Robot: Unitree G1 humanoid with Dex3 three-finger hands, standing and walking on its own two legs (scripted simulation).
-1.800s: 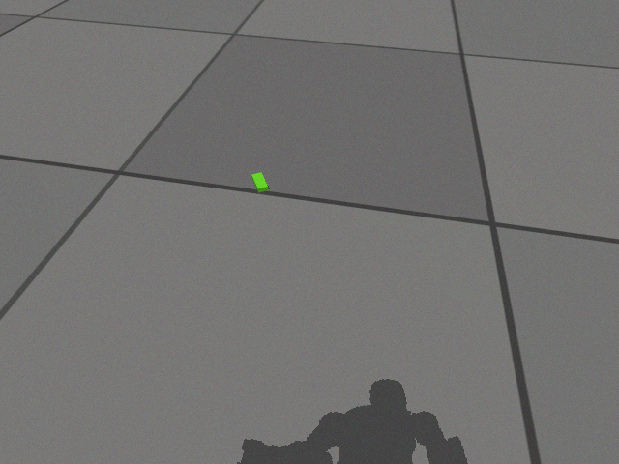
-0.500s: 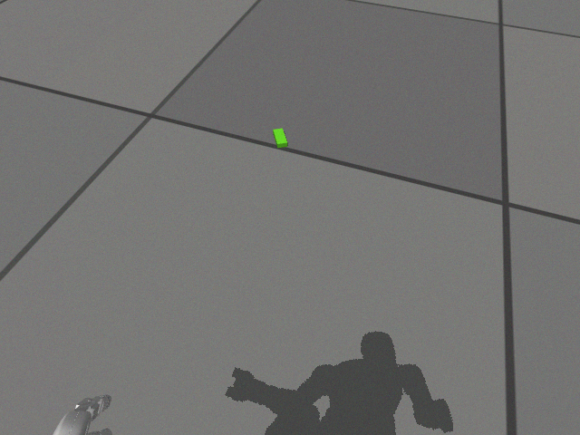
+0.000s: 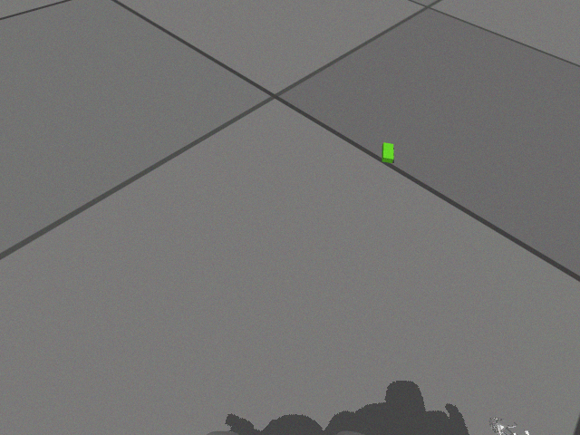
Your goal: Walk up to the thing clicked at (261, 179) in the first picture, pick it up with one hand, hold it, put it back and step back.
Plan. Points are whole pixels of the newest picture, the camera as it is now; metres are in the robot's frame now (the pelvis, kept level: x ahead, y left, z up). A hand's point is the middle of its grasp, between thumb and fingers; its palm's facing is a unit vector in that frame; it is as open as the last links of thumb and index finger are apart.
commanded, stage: walk up
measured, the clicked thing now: (387, 152) +1.47 -0.49 -0.74
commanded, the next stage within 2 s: stand in 1.22 s
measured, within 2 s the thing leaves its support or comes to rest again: neither
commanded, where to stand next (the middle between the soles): +0.05 -0.01 m, yaw +17 degrees
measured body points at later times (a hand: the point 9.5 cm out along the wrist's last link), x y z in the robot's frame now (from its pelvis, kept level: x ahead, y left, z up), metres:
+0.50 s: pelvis -0.01 -0.01 +0.00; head +0.03 -0.01 +0.45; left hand -0.03 +0.33 -0.09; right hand +0.17 -0.30 -0.11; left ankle -0.02 +0.12 -0.70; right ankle +0.04 -0.15 -0.72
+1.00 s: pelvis -0.01 -0.01 +0.01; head +0.01 +0.01 +0.46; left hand -0.03 +0.31 -0.12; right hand +0.19 -0.26 -0.10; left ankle -0.02 +0.12 -0.72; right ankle +0.04 -0.14 -0.72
